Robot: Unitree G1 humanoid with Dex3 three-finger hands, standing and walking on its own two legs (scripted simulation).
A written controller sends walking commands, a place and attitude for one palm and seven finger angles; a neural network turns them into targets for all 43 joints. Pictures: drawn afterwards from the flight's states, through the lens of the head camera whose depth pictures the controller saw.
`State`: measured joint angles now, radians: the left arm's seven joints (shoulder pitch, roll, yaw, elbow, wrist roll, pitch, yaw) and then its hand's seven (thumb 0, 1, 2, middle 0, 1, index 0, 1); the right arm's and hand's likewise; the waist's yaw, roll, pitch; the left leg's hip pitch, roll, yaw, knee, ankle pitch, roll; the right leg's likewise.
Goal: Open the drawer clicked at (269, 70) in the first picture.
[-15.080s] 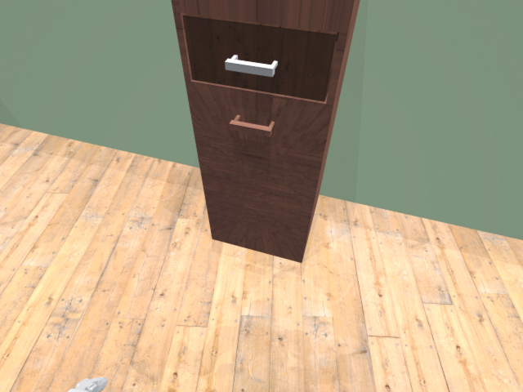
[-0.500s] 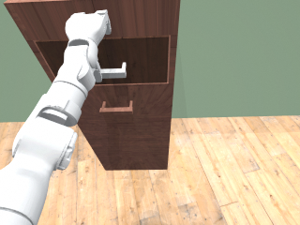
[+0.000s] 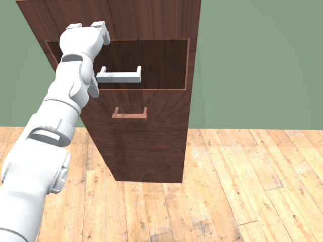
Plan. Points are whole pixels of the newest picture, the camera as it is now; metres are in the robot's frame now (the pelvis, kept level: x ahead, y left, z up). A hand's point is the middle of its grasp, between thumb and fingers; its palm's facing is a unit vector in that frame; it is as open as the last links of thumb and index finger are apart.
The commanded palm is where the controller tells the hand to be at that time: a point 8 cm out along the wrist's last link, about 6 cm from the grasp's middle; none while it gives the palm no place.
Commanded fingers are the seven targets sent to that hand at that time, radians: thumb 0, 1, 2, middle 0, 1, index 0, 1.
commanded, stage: move the hooked fingers above the handle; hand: left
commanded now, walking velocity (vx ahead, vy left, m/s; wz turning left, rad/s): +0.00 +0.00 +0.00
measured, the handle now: (120, 73) +0.56 +0.12 +0.12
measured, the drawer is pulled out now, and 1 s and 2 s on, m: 0.00 0.00 0.00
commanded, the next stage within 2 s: lower the fingers behind the handle in 1.28 s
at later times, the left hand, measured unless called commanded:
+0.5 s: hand (121, 56) +0.52 +0.10 +0.20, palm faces +0.17 -0.08 -0.98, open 13.6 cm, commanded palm +0.48 +0.17 +0.24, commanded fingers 0.00 -0.50 0.30 -0.30 -1.20 -0.30 -1.20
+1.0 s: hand (116, 69) +0.47 +0.11 +0.19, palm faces +0.09 -0.09 -0.99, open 14.0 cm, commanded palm +0.48 +0.15 +0.24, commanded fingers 0.00 -0.50 0.30 -0.30 -1.20 -0.30 -1.20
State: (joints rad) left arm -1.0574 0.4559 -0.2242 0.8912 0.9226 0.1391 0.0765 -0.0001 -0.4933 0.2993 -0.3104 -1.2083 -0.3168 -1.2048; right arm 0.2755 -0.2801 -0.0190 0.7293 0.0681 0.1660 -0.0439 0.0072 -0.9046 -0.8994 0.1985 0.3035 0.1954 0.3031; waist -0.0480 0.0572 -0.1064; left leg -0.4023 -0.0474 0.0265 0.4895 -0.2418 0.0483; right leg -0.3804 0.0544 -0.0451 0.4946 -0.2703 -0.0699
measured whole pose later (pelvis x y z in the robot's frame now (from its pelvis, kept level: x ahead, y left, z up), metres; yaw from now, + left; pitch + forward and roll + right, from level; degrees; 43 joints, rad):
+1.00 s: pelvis +0.00 +0.00 +0.00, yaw +2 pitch +7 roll +0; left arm -1.01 0.37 -0.33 0.74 0.84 0.03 0.00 0.00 -0.50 0.30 -0.33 -1.20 -0.30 -1.20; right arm 0.23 -0.30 -0.01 0.73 0.08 0.14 -0.06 0.01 -0.90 -0.90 0.20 0.30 0.20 0.30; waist -0.03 0.06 -0.08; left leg -0.37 -0.06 0.00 0.49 -0.24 0.05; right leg -0.34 0.04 -0.07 0.50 -0.28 -0.07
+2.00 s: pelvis +0.02 +0.01 +0.00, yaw -1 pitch +11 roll +0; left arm -0.89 0.37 -0.19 0.81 0.96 0.04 0.07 0.00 -0.49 0.30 -0.32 -1.20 -0.31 -1.20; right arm 0.27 -0.25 -0.03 0.68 0.04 0.19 -0.04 0.01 -0.90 -0.90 0.20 0.30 0.20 0.30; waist -0.04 0.06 -0.11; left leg -0.43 -0.05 0.05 0.53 -0.29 0.06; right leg -0.42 0.05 -0.02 0.54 -0.32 -0.06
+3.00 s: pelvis +0.02 -0.01 -0.01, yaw -1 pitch +11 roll +1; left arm -0.86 0.36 -0.20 0.88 0.98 0.09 0.11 0.00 -0.49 0.30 -0.26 -1.20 -0.30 -1.18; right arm 0.28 -0.26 -0.04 0.68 0.04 0.21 -0.04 0.01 -0.90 -0.90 0.20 0.30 0.20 0.30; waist -0.06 0.06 -0.13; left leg -0.45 -0.04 0.04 0.55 -0.30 0.04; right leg -0.43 0.06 -0.03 0.56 -0.32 -0.08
